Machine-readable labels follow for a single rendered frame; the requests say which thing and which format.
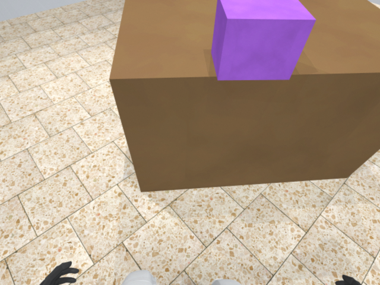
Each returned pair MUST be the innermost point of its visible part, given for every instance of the pedestal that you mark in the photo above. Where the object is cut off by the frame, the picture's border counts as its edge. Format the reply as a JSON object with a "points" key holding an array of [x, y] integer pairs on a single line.
{"points": [[185, 129]]}

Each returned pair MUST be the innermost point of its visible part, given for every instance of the left robot hand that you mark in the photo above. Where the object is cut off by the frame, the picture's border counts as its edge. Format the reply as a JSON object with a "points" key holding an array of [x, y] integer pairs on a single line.
{"points": [[54, 277]]}

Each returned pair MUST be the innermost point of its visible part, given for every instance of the robot left thigh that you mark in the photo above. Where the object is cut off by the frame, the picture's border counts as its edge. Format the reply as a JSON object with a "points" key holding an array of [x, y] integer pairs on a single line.
{"points": [[140, 277]]}

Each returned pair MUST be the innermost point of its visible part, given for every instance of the carton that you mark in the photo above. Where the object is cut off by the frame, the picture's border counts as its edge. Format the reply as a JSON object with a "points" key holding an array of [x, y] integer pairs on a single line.
{"points": [[259, 39]]}

